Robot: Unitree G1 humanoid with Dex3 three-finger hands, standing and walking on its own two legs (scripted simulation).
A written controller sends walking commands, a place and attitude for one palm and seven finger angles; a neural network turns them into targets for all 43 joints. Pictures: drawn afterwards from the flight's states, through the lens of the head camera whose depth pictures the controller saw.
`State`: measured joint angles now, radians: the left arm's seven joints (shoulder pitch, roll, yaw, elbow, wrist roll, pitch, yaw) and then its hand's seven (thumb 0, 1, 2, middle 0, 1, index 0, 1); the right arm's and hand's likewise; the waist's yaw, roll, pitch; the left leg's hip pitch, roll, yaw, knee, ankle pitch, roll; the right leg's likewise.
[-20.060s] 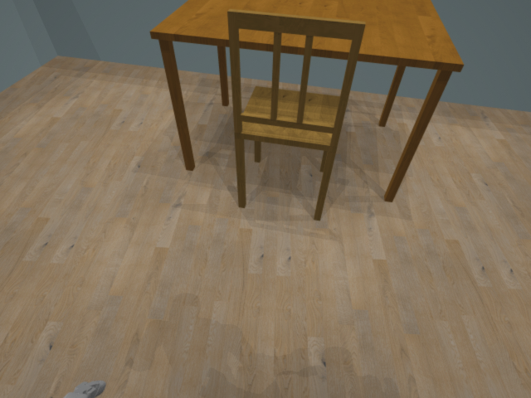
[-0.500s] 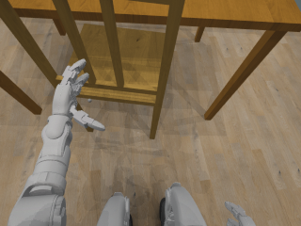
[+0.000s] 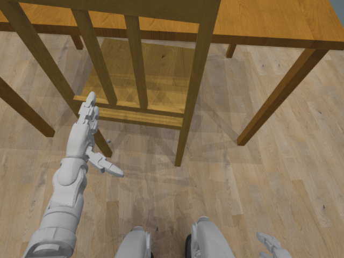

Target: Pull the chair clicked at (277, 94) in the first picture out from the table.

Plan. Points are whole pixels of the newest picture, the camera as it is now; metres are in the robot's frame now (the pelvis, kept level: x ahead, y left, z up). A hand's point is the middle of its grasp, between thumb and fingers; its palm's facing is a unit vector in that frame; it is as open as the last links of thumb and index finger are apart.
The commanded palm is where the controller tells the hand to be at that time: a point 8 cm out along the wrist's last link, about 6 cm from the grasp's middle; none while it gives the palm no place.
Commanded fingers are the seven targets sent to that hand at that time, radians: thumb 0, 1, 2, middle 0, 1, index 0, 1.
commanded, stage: draw the fingers out of the gap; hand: left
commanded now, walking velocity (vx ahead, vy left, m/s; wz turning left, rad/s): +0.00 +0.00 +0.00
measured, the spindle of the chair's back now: (100, 66) +0.57 +0.18 +0.04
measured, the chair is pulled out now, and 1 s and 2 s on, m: -0.09 -0.09 -0.09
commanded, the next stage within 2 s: aim the fingers beside a spindle in 0.44 s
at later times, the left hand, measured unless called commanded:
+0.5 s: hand (103, 177) +0.29 +0.14 +0.01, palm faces -0.10 -0.99 -0.08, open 17.5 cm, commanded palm +0.27 +0.20 +0.01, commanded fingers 0.00 -0.55 0.20 0.00 0.00 0.00 0.00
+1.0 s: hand (101, 171) +0.31 +0.15 +0.01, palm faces -0.08 -1.00 -0.05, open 17.2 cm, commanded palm +0.28 +0.20 +0.01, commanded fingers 0.00 -0.50 0.29 -0.06 -0.07 -0.06 -0.07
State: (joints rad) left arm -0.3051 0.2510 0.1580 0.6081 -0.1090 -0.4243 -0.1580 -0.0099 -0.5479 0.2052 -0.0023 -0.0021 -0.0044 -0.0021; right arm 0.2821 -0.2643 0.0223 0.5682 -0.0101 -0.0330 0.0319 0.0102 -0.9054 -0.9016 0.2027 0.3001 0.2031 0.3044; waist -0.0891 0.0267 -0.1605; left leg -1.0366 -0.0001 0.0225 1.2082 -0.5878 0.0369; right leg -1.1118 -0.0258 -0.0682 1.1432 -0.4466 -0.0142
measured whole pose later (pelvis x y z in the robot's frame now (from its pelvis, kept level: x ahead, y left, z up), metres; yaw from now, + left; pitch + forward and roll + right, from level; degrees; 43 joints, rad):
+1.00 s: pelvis -0.01 -0.01 -0.01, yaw +1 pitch +22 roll -1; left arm 0.00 0.24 0.12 0.23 -0.20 -0.35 -0.21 -0.01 -0.52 0.26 -0.03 -0.04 -0.04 -0.04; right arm 0.21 -0.26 0.04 0.52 0.00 -0.14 -0.02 0.01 -0.90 -0.90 0.20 0.30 0.20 0.30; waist -0.05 0.03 -0.16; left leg -1.06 0.00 -0.01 1.28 -0.61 0.02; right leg -1.13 -0.03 -0.10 1.22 -0.48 -0.04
